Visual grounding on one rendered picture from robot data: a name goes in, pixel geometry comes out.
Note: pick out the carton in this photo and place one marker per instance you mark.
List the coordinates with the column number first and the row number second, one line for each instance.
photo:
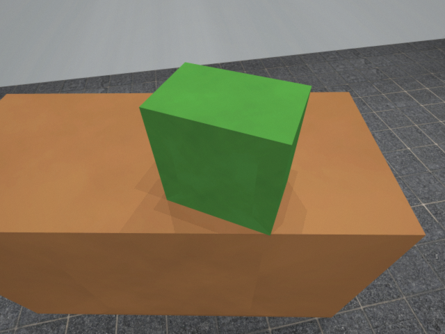
column 224, row 141

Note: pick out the pedestal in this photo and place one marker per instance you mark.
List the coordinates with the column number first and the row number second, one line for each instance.
column 86, row 228

